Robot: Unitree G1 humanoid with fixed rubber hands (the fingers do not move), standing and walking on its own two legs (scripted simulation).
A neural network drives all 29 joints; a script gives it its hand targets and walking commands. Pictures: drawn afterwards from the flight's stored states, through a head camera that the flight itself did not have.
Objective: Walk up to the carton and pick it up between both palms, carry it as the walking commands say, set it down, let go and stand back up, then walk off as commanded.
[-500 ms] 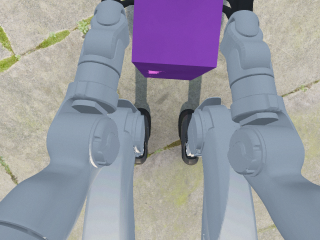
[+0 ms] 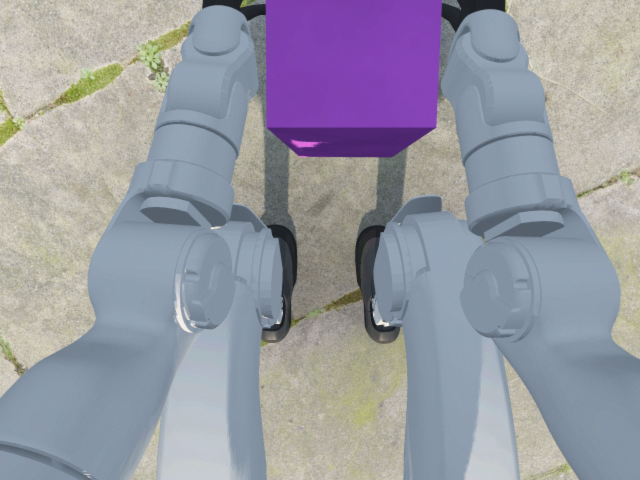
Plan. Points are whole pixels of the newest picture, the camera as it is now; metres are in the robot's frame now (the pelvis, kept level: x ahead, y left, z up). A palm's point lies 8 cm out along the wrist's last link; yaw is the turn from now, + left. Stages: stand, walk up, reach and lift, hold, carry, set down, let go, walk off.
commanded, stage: set down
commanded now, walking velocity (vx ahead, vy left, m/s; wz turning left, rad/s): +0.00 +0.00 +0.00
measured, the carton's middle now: (348, 79) +0.48 -0.03 -0.24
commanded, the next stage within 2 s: none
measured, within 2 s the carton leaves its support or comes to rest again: rests again in 1.72 s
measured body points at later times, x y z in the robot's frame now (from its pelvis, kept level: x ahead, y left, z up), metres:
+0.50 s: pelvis +0.01 +0.00 -0.01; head +0.36 -0.01 +0.26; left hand +0.56 +0.09 -0.18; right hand +0.54 -0.14 -0.17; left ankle +0.14 +0.09 -0.37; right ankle +0.13 -0.09 -0.37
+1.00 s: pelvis +0.01 +0.00 -0.02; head +0.36 -0.01 +0.25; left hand +0.56 +0.08 -0.18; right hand +0.54 -0.15 -0.18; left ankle +0.14 +0.09 -0.37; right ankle +0.13 -0.09 -0.37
